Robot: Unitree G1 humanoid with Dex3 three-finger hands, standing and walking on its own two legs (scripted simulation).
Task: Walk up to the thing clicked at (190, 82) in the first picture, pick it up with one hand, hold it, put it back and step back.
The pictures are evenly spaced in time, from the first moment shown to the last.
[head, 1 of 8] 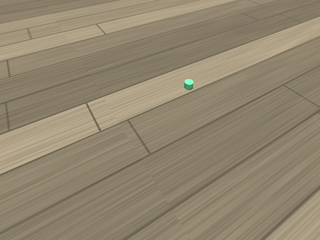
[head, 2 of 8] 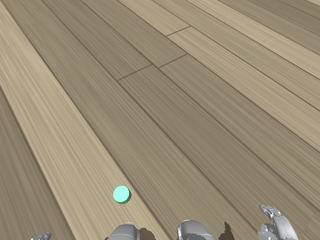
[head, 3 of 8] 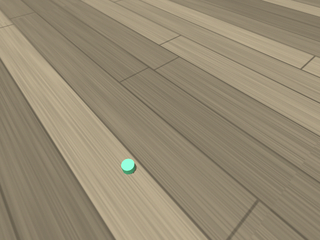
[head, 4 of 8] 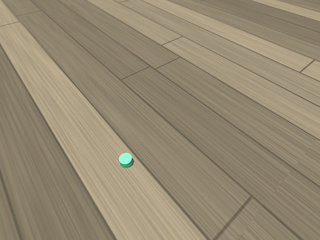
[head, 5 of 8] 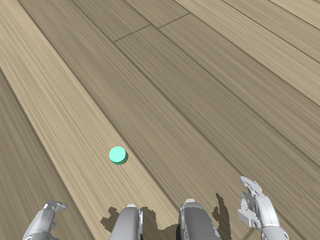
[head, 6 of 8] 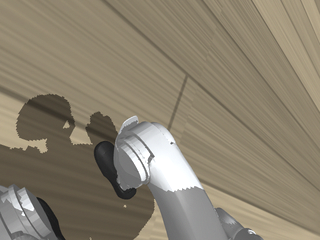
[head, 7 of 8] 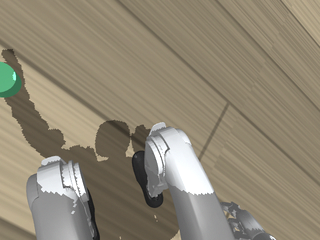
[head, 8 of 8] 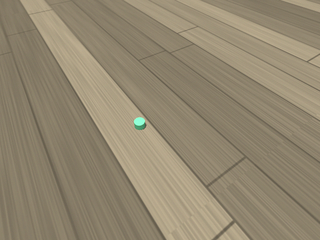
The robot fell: no
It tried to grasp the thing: yes
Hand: left
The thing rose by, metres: 0.68
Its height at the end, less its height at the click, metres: +0.00
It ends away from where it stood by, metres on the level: 0.02
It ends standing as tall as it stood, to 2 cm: yes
